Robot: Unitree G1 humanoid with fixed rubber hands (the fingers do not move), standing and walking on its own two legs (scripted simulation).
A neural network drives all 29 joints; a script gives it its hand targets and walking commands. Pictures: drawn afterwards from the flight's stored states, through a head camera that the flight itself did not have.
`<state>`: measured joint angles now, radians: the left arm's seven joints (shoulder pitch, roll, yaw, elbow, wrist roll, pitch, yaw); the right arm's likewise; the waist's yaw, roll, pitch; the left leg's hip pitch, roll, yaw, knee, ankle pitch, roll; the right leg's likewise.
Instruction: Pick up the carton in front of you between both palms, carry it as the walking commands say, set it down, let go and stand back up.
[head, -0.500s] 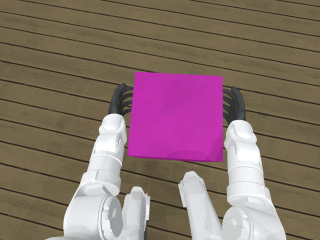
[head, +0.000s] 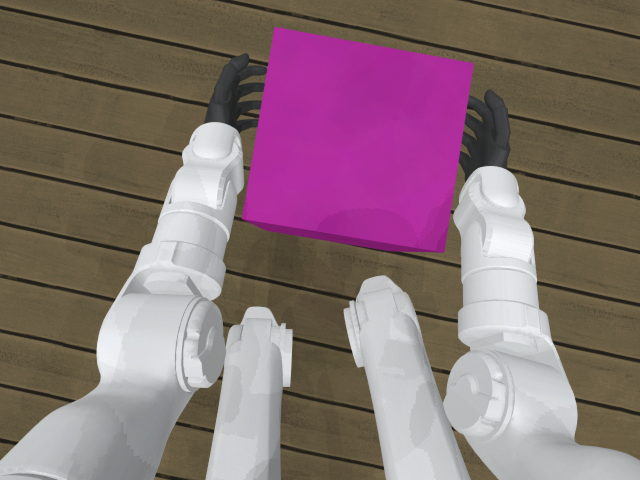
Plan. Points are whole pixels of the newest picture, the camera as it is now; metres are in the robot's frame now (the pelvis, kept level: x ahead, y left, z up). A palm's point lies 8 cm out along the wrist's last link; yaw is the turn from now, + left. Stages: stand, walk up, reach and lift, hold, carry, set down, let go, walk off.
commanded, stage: set down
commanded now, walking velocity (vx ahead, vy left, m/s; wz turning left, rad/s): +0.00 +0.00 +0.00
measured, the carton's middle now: (346, 166) +0.46 -0.10 -0.20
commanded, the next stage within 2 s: none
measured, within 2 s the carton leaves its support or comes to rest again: rests again in 1.56 s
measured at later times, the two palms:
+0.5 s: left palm (252, 138) +0.54 +0.02 -0.25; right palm (455, 173) +0.43 -0.26 -0.23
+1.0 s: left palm (250, 145) +0.54 +0.03 -0.27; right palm (449, 176) +0.43 -0.25 -0.25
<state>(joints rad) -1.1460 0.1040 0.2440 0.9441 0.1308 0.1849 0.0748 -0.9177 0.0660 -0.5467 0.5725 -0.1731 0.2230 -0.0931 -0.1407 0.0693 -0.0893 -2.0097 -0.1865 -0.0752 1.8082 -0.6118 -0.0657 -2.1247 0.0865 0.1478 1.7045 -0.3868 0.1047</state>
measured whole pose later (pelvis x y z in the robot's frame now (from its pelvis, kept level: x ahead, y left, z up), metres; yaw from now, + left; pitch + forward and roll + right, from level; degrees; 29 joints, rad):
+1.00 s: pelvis -0.01 +0.01 -0.09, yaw -1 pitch +46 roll -3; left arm -1.47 0.23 0.02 1.21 0.09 0.16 0.10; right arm -1.18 -0.07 -0.64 0.87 -0.14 0.15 -0.03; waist -0.21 0.04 0.15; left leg -2.28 -0.19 -0.06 2.12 -0.63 -0.03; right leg -2.34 0.02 0.09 1.97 -0.43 0.12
